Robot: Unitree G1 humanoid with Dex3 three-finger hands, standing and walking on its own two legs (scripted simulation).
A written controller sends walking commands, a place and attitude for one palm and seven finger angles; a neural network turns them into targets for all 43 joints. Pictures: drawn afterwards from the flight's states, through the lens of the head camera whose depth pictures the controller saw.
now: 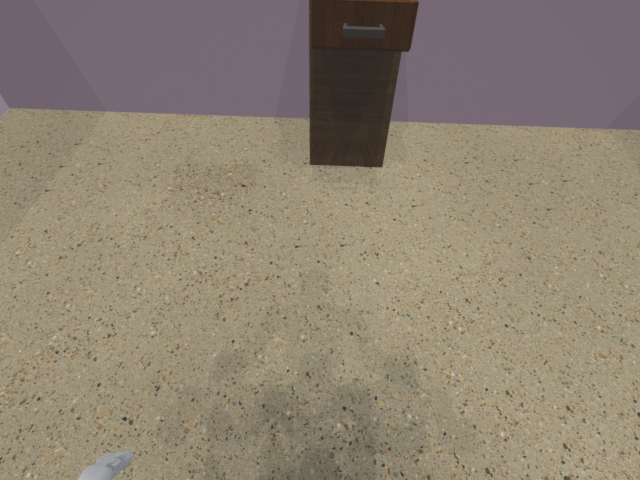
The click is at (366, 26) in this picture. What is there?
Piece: drawer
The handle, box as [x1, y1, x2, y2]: [343, 23, 384, 37]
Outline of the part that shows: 343,26 343,36 384,37 384,27 382,26 382,24 379,24 378,27 347,26 346,23 344,23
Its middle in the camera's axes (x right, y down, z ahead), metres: +0.13 -0.66 +1.22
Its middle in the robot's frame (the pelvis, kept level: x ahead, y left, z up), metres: +1.37 -0.07 +0.02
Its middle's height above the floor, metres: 0.79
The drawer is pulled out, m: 0.30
